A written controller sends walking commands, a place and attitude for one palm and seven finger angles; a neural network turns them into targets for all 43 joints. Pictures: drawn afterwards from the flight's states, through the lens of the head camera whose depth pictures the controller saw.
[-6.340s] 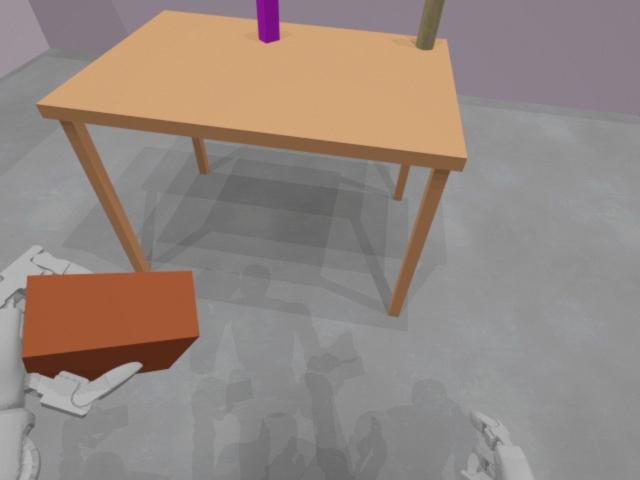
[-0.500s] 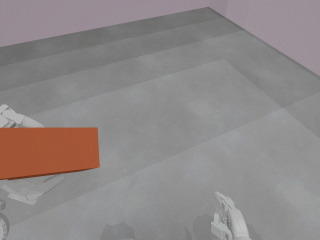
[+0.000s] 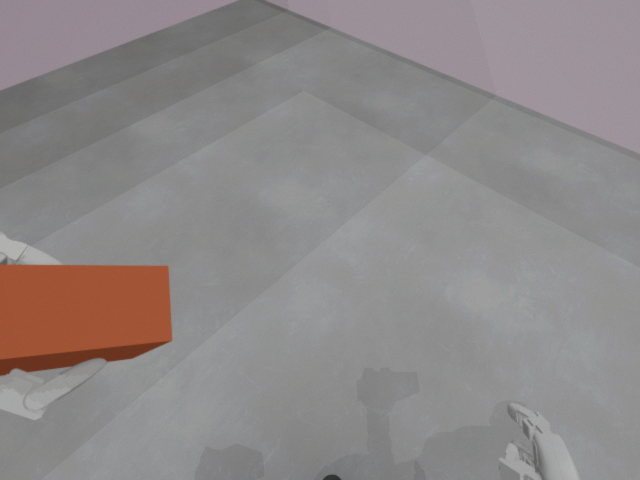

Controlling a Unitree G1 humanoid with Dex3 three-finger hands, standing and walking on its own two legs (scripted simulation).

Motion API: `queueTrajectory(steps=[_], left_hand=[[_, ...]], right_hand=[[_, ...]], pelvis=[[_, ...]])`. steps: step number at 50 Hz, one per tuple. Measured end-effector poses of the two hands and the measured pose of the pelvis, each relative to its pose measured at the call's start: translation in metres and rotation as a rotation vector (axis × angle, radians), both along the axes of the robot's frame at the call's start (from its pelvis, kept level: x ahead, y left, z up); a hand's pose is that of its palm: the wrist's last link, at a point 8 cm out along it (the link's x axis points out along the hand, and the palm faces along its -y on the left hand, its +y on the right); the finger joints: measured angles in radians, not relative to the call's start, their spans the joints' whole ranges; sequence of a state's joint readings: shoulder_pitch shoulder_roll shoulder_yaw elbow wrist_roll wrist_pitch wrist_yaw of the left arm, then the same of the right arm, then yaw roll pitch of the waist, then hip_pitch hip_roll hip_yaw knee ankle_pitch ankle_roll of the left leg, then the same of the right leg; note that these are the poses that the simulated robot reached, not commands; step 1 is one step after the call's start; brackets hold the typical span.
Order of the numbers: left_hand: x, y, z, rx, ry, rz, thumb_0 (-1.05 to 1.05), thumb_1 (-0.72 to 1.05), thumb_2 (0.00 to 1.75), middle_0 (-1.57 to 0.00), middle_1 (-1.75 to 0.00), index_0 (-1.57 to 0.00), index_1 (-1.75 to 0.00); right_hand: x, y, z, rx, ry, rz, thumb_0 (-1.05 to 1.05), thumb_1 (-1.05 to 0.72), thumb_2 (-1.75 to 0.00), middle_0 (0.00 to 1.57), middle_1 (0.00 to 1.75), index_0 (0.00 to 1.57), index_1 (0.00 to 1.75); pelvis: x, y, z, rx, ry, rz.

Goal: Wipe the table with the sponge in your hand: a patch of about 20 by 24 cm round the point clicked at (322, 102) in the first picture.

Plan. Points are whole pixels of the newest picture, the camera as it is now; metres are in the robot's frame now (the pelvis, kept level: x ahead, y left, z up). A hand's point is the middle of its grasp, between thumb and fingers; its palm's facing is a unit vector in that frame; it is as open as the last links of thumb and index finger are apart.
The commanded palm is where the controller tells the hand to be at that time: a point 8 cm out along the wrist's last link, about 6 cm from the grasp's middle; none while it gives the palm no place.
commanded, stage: turn to face it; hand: left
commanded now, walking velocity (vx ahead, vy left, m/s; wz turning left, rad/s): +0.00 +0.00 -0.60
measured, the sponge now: (99, 320) +0.23 +0.21 +0.16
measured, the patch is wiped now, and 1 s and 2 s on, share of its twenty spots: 0.00 0.00 0.00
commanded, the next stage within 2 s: none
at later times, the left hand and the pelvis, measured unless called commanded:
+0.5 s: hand (222, 361) +0.20 +0.09 +0.16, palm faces +0.09 -0.88 -0.47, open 10.6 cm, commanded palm +0.13 +0.17 +0.18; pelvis -0.10 -0.05 -0.02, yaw -18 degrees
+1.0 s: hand (300, 455) +0.13 +0.02 +0.16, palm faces -0.13 -0.91 -0.38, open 10.6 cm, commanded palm +0.11 +0.08 +0.18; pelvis -0.18 -0.05 -0.01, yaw -37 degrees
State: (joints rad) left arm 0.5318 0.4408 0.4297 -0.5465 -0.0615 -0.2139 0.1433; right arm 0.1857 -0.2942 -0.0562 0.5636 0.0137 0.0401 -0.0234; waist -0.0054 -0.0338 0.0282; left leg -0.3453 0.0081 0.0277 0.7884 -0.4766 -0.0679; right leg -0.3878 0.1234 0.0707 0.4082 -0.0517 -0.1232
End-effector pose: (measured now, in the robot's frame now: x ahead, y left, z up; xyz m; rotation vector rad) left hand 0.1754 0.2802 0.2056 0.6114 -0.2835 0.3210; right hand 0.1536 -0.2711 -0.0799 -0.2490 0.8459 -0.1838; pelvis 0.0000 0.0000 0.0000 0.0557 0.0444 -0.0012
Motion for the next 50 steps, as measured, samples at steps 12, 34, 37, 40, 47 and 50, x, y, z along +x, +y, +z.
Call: queueTrajectory(steps=[12,34,37,40,47,50], left_hand=[[-0.027,-0.027,-0.023,-0.064,-0.002,-0.125,-0.01,-0.54,1.02,-0.67,-1.38,-0.67,-1.37],[-0.029,-0.169,-0.006,0.048,0.026,-0.546,-0.01,-0.54,1.02,-0.67,-1.38,-0.67,-1.37],[-0.034,-0.160,-0.003,0.038,-0.027,-0.541,-0.01,-0.54,1.02,-0.67,-1.38,-0.67,-1.37],[-0.036,-0.149,-0.013,-0.012,-0.045,-0.514,-0.01,-0.54,1.02,-0.67,-1.38,-0.67,-1.37],[-0.046,-0.169,-0.032,-0.145,0.022,-0.494,-0.01,-0.54,1.02,-0.67,-1.38,-0.67,-1.37],[-0.055,-0.201,-0.029,-0.151,0.025,-0.573,-0.01,-0.54,1.02,-0.67,-1.38,-0.67,-1.37]], right_hand=[[-0.072,0.037,-0.008,0.099,-0.043,-0.031,0.01,-0.90,-0.90,0.20,0.30,0.20,0.30],[-0.249,-0.089,-0.005,-0.001,0.010,-0.416,0.01,-0.91,-0.90,0.20,0.30,0.20,0.30],[-0.267,-0.090,0.002,-0.036,0.007,-0.443,0.01,-0.91,-0.90,0.20,0.30,0.20,0.30],[-0.281,-0.081,0.005,-0.048,-0.011,-0.463,0.01,-0.91,-0.90,0.20,0.30,0.20,0.30],[-0.302,-0.042,0.000,0.068,-0.089,-0.488,0.01,-0.91,-0.90,0.20,0.30,0.20,0.30],[-0.314,-0.030,-0.006,0.127,-0.115,-0.490,0.01,-0.90,-0.90,0.20,0.30,0.20,0.30]], pelvis=[[-0.051,-0.003,-0.008,-0.021,-0.053,-0.135],[-0.130,-0.051,-0.008,-0.033,-0.029,-0.430],[-0.136,-0.046,-0.010,-0.038,-0.017,-0.458],[-0.145,-0.041,-0.012,-0.029,-0.035,-0.498],[-0.165,-0.042,-0.005,-0.092,-0.059,-0.595],[-0.181,-0.049,-0.005,-0.103,-0.054,-0.637]])
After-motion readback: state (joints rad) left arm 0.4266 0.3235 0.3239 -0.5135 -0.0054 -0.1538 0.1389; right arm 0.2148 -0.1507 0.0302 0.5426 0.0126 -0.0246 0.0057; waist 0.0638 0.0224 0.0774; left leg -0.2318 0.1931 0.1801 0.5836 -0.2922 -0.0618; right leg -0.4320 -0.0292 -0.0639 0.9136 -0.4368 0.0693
